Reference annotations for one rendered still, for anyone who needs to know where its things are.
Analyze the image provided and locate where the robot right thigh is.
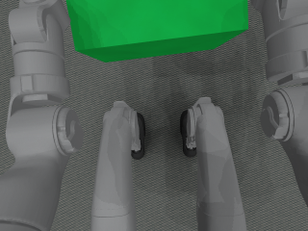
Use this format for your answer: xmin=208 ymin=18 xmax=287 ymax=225
xmin=187 ymin=103 xmax=247 ymax=231

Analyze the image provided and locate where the right robot forearm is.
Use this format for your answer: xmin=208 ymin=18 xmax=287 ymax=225
xmin=250 ymin=0 xmax=308 ymax=86

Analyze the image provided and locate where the robot left upper arm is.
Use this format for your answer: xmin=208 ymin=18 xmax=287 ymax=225
xmin=0 ymin=105 xmax=84 ymax=231

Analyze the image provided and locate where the robot left shin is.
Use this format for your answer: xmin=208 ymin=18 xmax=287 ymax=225
xmin=102 ymin=101 xmax=141 ymax=151

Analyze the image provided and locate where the robot right upper arm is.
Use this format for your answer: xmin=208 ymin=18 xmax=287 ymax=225
xmin=260 ymin=85 xmax=308 ymax=207

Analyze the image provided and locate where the left robot forearm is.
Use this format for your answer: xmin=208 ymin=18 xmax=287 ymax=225
xmin=6 ymin=0 xmax=71 ymax=151

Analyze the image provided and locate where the carton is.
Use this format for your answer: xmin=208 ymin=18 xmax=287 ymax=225
xmin=65 ymin=0 xmax=248 ymax=63

